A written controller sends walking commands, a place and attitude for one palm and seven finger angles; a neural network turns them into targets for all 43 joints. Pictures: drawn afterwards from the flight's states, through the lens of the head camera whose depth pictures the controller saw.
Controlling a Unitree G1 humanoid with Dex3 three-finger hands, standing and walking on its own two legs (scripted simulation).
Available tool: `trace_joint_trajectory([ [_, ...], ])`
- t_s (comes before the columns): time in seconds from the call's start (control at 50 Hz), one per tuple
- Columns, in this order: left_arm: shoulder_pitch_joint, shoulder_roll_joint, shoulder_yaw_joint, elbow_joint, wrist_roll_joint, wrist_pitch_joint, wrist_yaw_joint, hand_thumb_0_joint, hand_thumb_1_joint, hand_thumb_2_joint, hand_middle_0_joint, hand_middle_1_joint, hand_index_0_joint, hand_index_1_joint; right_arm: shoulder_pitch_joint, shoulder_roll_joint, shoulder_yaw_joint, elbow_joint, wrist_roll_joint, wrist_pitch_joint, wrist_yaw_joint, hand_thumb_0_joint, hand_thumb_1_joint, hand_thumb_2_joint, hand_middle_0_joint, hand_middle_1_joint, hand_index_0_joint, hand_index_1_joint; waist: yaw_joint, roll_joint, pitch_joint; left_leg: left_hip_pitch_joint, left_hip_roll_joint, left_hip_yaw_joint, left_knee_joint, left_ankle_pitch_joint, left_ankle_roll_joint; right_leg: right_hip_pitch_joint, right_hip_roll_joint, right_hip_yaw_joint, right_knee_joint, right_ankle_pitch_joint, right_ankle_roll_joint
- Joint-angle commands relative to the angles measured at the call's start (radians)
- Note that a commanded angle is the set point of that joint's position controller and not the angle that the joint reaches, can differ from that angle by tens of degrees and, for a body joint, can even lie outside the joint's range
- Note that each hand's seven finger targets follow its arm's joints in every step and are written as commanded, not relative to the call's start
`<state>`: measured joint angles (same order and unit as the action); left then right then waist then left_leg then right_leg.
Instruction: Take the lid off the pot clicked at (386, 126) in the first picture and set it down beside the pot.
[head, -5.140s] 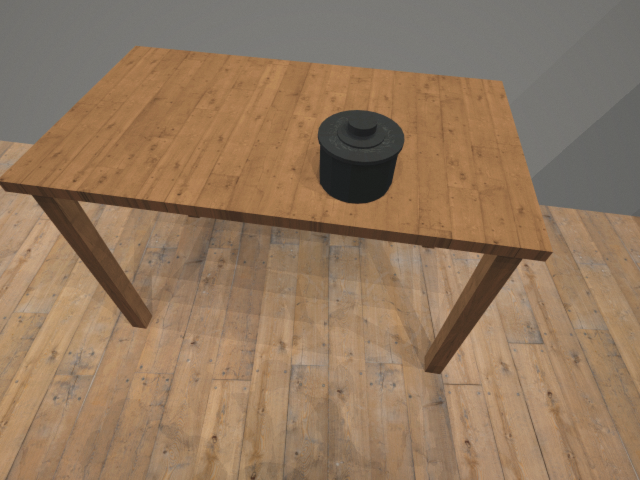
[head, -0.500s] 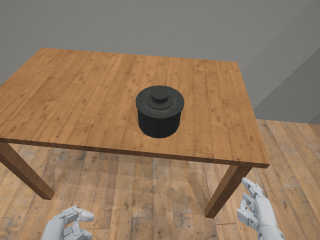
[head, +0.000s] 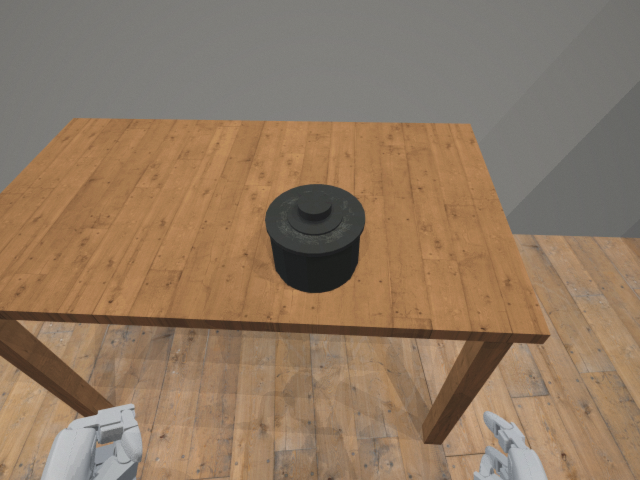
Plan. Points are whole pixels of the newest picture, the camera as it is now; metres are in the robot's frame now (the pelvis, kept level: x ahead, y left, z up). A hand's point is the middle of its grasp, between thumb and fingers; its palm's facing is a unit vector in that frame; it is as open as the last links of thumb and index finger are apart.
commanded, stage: raise the hand higher, near the body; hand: left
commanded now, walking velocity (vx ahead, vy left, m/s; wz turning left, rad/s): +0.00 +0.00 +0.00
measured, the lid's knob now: (314, 206) +0.51 +0.06 +0.06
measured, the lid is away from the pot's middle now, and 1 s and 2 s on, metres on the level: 0.00 0.00 0.00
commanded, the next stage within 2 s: reach forward and open the fingers in 0.50 s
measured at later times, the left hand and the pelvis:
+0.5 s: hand (108, 405) +0.17 +0.23 +0.09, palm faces +0.31 -0.86 -0.42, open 3.1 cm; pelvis +0.01 +0.00 +0.00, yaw +0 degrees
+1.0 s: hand (85, 395) +0.17 +0.26 +0.09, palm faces -0.20 -0.11 -0.97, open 3.3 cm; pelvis -0.01 -0.01 +0.00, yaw +0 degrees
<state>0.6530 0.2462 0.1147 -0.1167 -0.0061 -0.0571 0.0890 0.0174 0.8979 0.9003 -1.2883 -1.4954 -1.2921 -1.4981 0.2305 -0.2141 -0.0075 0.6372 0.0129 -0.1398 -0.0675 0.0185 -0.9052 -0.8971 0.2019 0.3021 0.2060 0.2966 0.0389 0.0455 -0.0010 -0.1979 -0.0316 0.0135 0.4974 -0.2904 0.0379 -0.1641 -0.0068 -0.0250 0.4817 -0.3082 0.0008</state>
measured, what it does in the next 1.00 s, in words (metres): stands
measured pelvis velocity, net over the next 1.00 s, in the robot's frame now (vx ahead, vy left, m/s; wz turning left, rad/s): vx -0.01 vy -0.01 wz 0.00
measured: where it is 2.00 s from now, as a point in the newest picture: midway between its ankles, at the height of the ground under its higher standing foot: outside the picture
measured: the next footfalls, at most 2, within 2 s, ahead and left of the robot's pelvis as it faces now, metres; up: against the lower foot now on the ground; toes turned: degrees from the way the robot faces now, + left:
none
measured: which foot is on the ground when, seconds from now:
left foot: down 0.00-1.00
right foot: down 0.00-1.00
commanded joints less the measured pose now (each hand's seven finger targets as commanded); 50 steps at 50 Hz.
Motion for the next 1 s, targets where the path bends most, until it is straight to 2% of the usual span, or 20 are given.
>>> trace_joint_trajectory([
  [0.0, 0.047, 0.115, 0.079, -0.199, -0.004, -0.062, 0.003, 0.0, 0.9, 0.9, -1.3, -1.5, -1.3, -1.5, -0.148, -0.092, -0.035, -0.188, 0.005, -0.059, -0.003, 0.0, -0.9, -0.9, 0.2, 0.3, 0.2, 0.3, 0.014, -0.054, -0.023, 0.058, 0.042, -0.02, -0.061, 0.302, -0.005, -0.046, -0.006, -0.03, -0.069, 0.247, -0.011],
  [0.04, 0.026, 0.178, 0.135, -0.293, -0.005, -0.075, 0.012, 0.0, 0.9, 0.9, -1.3, -1.5, -1.3, -1.5, -0.15, -0.09, -0.034, -0.192, 0.001, -0.064, -0.003, 0.0, -0.9, -0.9, 0.2, 0.3, 0.2, 0.3, 0.024, -0.008, -0.062, 0.085, 0.043, -0.023, -0.064, 0.321, -0.008, -0.02, -0.008, -0.024, -0.073, 0.256, -0.013],
  [0.1, 0.036, 0.174, 0.142, -0.356, -0.007, -0.077, 0.019, 0.0, 0.9, 0.9, -1.3, -1.5, -1.3, -1.5, -0.134, -0.078, -0.026, -0.196, -0.002, -0.068, -0.002, 0.0, -0.9, -0.9, 0.2, 0.3, 0.2, 0.3, 0.026, 0.04, -0.087, 0.117, 0.048, -0.03, -0.065, 0.39, -0.015, -0.005, -0.008, -0.026, -0.071, 0.28, -0.016],
  [0.16, 0.038, 0.109, 0.089, -0.288, -0.007, -0.061, 0.007, 0.0, 0.9, 0.9, -1.3, -1.5, -1.3, -1.5, -0.136, -0.081, -0.026, -0.193, -0.001, -0.054, 0.005, 0.0, -0.9, -0.9, 0.2, 0.3, 0.2, 0.3, 0.009, -0.029, -0.024, 0.101, 0.052, -0.025, -0.063, 0.382, -0.013, -0.037, -0.003, -0.034, -0.081, 0.286, -0.01],
  [0.22, 0.0, 0.138, 0.11, -0.335, -0.008, -0.073, 0.005, 0.0, 0.9, 0.9, -1.3, -1.5, -1.3, -1.5, -0.136, -0.09, -0.027, -0.201, -0.004, -0.048, 0.005, 0.0, -0.9, -0.9, 0.2, 0.3, 0.2, 0.3, 0.013, -0.022, -0.029, 0.099, 0.049, -0.025, -0.07, 0.358, -0.01, -0.028, -0.004, -0.029, -0.084, 0.279, -0.01],
  [0.3, -0.005, 0.193, 0.169, -0.454, -0.014, -0.083, 0.018, 0.0, 0.9, 0.9, -1.3, -1.5, -1.3, -1.5, -0.132, -0.08, -0.017, -0.212, -0.009, -0.053, 0.008, 0.0, -0.9, -0.9, 0.2, 0.3, 0.2, 0.3, 0.028, 0.035, -0.112, 0.146, 0.054, -0.035, -0.068, 0.44, -0.019, 0.019, -0.007, -0.025, -0.08, 0.316, -0.012],
  [0.38, -0.038, 0.159, 0.149, -0.393, -0.016, -0.076, 0.011, 0.0, 0.9, 0.9, -1.3, -1.5, -1.3, -1.5, -0.144, -0.082, -0.014, -0.204, -0.006, -0.035, 0.012, 0.0, -0.9, -0.9, 0.2, 0.3, 0.2, 0.3, 0.015, -0.033, -0.028, 0.111, 0.054, -0.029, -0.078, 0.381, -0.016, -0.009, -0.004, -0.032, -0.097, 0.294, -0.012],
  [0.4, -0.061, 0.156, 0.141, -0.406, -0.016, -0.079, 0.009, 0.0, 0.9, 0.9, -1.3, -1.5, -1.3, -1.5, -0.145, -0.087, -0.014, -0.208, -0.005, -0.034, 0.012, 0.0, -0.9, -0.9, 0.2, 0.3, 0.2, 0.3, 0.012, -0.015, -0.021, 0.115, 0.054, -0.027, -0.082, 0.356, -0.015, -0.018, -0.004, -0.029, -0.102, 0.274, -0.011],
  [0.5, -0.065, 0.216, 0.209, -0.49, -0.024, -0.095, 0.022, 0.0, 0.9, 0.9, -1.3, -1.5, -1.3, -1.5, -0.149, -0.084, -0.011, -0.21, -0.008, -0.039, 0.009, 0.0, -0.9, -0.9, 0.2, 0.3, 0.2, 0.3, 0.031, 0.003, -0.095, 0.138, 0.052, -0.031, -0.084, 0.367, -0.015, 0.032, -0.007, -0.023, -0.102, 0.294, -0.012],
  [0.58, -0.096, 0.204, 0.209, -0.476, -0.03, -0.101, 0.02, 0.0, 0.9, 0.9, -1.3, -1.5, -1.3, -1.5, -0.16, -0.083, -0.008, -0.205, -0.004, -0.032, 0.011, 0.0, -0.9, -0.9, 0.2, 0.3, 0.2, 0.3, 0.024, -0.029, -0.053, 0.124, 0.051, -0.026, -0.089, 0.332, -0.014, 0.018, -0.006, -0.023, -0.115, 0.276, -0.011],
  [0.6, -0.179, 0.407, 0.135, -0.508, 0.425, -0.019, 0.054, 0.0, 0.878, 0.895, -1.277, -1.487, -1.277, -1.487, -0.182, -0.163, 0.005, -0.212, -0.025, 0.029, 0.026, 0.0, -0.9, -0.9, 0.2, 0.3, 0.2, 0.3, 0.017, 0.03, -0.017, -0.005, 0.036, -0.005, -0.061, 0.337, -0.008, -0.105, 0.018, -0.001, -0.056, 0.265, -0.017],
  [0.62, -0.187, 0.323, 0.135, -0.548, 0.435, 0.029, 0.074, 0.0, 0.854, 0.895, -1.255, -1.47, -1.255, -1.47, -0.194, -0.128, -0.005, -0.254, -0.02, 0.065, 0.038, 0.0, -0.9, -0.9, 0.2, 0.3, 0.2, 0.3, 0.025, 0.074, -0.028, -0.019, 0.04, -0.004, -0.063, 0.346, -0.017, -0.088, 0.011, -0.04, -0.041, 0.234, -0.033],
  [0.64, -0.202, 0.33, 0.125, -0.579, 0.439, 0.055, 0.082, 0.0, 0.828, 0.899, -1.235, -1.45, -1.235, -1.45, -0.213, -0.133, -0.001, -0.263, -0.011, 0.08, 0.044, 0.0, -0.9, -0.9, 0.2, 0.3, 0.2, 0.3, 0.021, 0.081, -0.026, -0.024, 0.041, -0.004, -0.057, 0.347, -0.018, -0.088, 0.014, -0.028, -0.041, 0.235, -0.037],
  [0.68, -0.055, 0.378, 0.139, -0.51, 0.626, 0.118, 0.09, 0.0, 0.771, 0.919, -1.206, -1.389, -1.206, -1.389, -0.196, -0.142, -0.018, -0.252, -0.014, 0.124, 0.061, 0.0, -0.9, -0.9, 0.2, 0.3, 0.2, 0.3, 0.066, 0.094, -0.122, -0.01, 0.051, -0.004, -0.045, 0.37, -0.026, -0.053, 0.026, -0.008, -0.017, 0.214, -0.048],
  [0.72, -0.046, 0.447, 0.163, -0.501, 0.72, 0.176, 0.073, 0.0, 0.707, 0.954, -1.204, -1.274, -1.204, -1.274, -0.236, -0.157, -0.013, -0.267, -0.01, 0.185, 0.07, 0.0, -0.9, -0.9, 0.2, 0.3, 0.2, 0.3, 0.07, 0.033, -0.177, -0.024, 0.037, 0.004, -0.034, 0.353, -0.02, -0.022, 0.026, 0.025, -0.012, 0.256, -0.05],
  [0.78, -0.189, 0.529, 0.166, -0.437, 0.809, 0.206, 0.022, 0.0, 0.608, 1.018, -1.182, -1.145, -1.182, -1.145, -0.277, -0.153, -0.007, -0.269, 0.01, 0.22, 0.064, 0.0, -0.9, -0.9, 0.2, 0.3, 0.2, 0.3, 0.05, -0.029, -0.177, -0.034, 0.028, -0.003, -0.04, 0.256, -0.007, -0.02, 0.015, 0.047, -0.035, 0.206, -0.037],
  [0.82, -0.249, 0.543, 0.134, -0.377, 0.821, 0.201, -0.03, 0.0, 0.542, 1.061, -1.162, -1.074, -1.162, -1.074, -0.281, -0.156, -0.007, -0.255, 0.022, 0.22, 0.057, 0.0, -0.9, -0.9, 0.2, 0.3, 0.2, 0.3, 0.037, -0.025, -0.16, -0.017, 0.024, -0.011, -0.046, 0.242, 0.004, -0.03, 0.006, 0.04, -0.055, 0.203, -0.024],
  [0.9, -0.3, 0.552, 0.093, -0.375, 0.75, 0.169, -0.157, 0.0, 0.416, 1.135, -1.119, -0.932, -1.119, -0.932, -0.268, -0.162, -0.022, -0.253, 0.036, 0.203, 0.042, 0.0, -0.9, -0.9, 0.2, 0.3, 0.2, 0.3, 0.012, -0.031, -0.189, 0.026, 0.01, -0.018, -0.042, 0.288, 0.022, 0.006, -0.005, 0.033, -0.073, 0.309, -0.001],
  [0.96, -0.416, 0.598, 0.097, -0.378, 0.737, 0.132, -0.228, 0.0, 0.326, 1.178, -1.085, -0.826, -1.085, -0.826, -0.264, -0.157, -0.013, -0.255, 0.031, 0.181, 0.028, 0.0, -0.9, -0.9, 0.2, 0.3, 0.2, 0.3, -0.002, -0.041, -0.162, 0.031, 0.002, -0.017, -0.041, 0.291, 0.03, -0.01, -0.008, 0.02, -0.085, 0.323, 0.01],
  [0.98, -0.448, 0.665, 0.148, -0.33, 0.753, 0.118, -0.242, 0.0, 0.297, 1.189, -1.073, -0.79, -1.073, -0.79, -0.251, -0.164, -0.012, -0.232, 0.026, 0.183, 0.024, 0.0, -0.9, -0.9, 0.2, 0.3, 0.2, 0.3, 0.004, -0.043, -0.138, 0.03, 0.002, -0.02, -0.05, 0.284, 0.03, -0.032, -0.006, 0.022, -0.102, 0.308, 0.01],
])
